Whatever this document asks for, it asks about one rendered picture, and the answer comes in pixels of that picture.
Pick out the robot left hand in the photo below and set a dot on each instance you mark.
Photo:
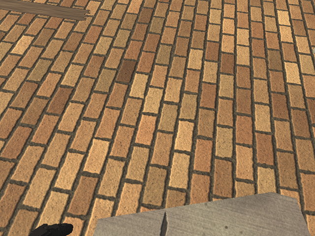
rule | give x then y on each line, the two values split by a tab
60	229

